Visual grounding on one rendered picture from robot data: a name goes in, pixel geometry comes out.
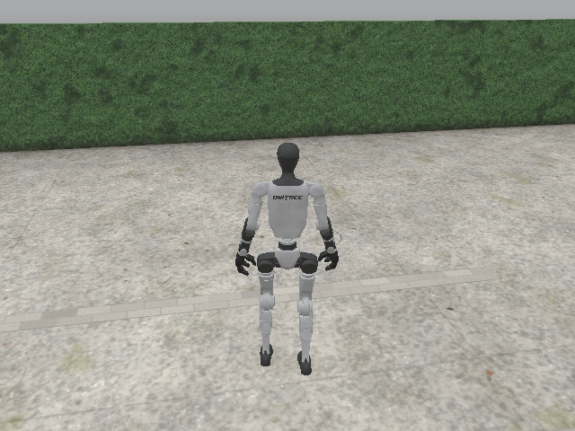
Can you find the robot left upper arm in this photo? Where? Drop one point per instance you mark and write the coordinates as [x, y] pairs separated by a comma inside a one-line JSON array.
[[259, 190]]

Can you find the robot right upper arm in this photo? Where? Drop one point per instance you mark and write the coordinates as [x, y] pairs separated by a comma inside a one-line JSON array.
[[315, 190]]

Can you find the robot left foot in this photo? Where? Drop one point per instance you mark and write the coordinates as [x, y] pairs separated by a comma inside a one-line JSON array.
[[265, 359]]

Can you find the left robot forearm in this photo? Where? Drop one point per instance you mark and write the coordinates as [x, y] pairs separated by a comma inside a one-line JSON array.
[[246, 240]]

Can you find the left robot thigh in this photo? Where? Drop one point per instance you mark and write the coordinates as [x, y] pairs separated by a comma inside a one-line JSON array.
[[266, 270]]

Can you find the robot right hand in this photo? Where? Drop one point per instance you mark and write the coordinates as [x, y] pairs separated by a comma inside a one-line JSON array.
[[330, 257]]

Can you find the robot left hand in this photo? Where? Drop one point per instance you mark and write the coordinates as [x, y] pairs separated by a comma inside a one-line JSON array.
[[239, 261]]

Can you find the right robot forearm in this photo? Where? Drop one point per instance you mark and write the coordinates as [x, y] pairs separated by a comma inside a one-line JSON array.
[[328, 238]]

